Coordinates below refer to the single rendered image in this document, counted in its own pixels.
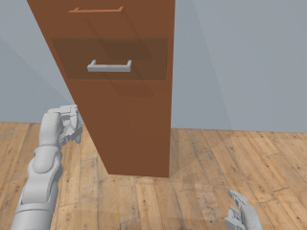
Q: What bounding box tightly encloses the handle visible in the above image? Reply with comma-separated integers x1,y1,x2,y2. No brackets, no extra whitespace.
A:
87,59,131,72
68,10,123,19

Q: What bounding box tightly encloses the cabinet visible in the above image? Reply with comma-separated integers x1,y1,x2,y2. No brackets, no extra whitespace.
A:
27,0,176,178

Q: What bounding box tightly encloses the left robot forearm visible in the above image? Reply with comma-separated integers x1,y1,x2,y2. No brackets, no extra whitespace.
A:
10,145,63,230

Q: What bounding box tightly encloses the robot left hand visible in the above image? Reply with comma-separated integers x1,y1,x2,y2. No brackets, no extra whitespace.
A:
38,104,83,150

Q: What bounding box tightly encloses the robot right hand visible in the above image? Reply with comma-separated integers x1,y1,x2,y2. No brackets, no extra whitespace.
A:
224,189,263,230

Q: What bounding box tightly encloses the drawer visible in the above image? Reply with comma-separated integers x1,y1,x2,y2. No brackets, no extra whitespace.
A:
52,37,168,81

